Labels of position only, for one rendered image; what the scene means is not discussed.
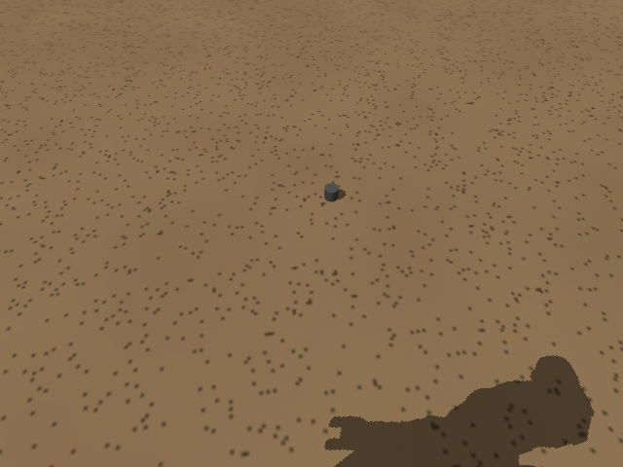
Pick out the tin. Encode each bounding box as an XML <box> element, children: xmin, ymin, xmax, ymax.
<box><xmin>324</xmin><ymin>183</ymin><xmax>339</xmax><ymax>202</ymax></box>

